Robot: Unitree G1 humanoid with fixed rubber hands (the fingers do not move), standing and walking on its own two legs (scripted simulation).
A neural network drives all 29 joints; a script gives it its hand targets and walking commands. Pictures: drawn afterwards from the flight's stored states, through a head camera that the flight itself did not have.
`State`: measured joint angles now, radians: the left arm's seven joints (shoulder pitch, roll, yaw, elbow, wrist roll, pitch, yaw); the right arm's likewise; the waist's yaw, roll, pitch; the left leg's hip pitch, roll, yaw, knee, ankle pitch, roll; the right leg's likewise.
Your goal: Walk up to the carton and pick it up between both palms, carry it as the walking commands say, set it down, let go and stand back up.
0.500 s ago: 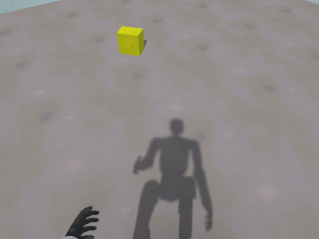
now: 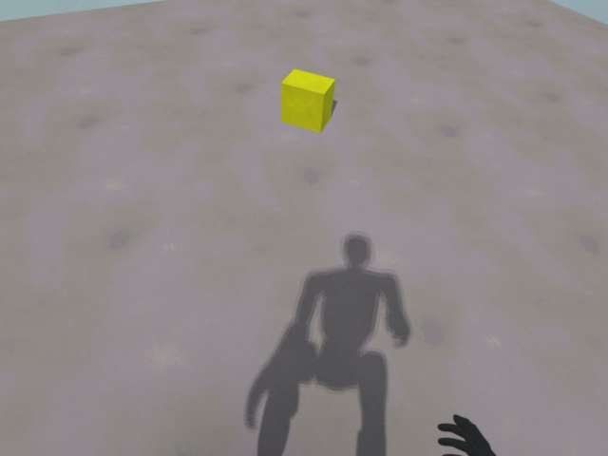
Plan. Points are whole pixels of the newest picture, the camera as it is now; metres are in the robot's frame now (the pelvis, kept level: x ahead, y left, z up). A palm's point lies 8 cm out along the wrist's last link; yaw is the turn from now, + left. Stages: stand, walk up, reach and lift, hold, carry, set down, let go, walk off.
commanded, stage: walk up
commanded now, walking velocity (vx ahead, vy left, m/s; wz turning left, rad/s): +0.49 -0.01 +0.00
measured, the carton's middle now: (307, 101) +1.91 +0.16 -0.64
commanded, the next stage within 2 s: none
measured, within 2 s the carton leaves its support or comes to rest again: neither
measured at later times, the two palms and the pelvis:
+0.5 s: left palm (232, 277) +0.43 +0.18 -0.11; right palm out of the picture +0.13 -0.25 -0.14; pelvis +0.25 -0.04 +0.00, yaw +0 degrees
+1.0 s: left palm (181, 301) +0.37 +0.25 -0.12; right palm (428, 205) +0.66 -0.20 -0.10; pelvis +0.48 +0.02 +0.01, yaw +0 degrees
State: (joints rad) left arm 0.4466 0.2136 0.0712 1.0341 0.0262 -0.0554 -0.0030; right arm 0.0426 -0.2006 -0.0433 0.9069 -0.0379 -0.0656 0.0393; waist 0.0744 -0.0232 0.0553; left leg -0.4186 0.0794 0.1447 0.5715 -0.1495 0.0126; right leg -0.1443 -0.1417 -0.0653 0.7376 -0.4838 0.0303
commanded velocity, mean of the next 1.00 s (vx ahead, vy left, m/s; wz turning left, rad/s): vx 0.49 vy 0.05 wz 0.00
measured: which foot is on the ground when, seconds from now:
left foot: down 0.00-0.48, up 0.50-0.98, down 1.00-1.00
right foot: up 0.00-0.46, down 0.48-1.00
